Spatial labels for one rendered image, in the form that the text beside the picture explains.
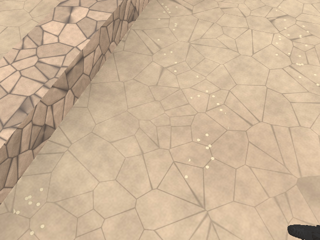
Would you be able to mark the right robot hand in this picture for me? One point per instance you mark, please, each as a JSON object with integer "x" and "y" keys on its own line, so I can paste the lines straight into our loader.
{"x": 304, "y": 232}

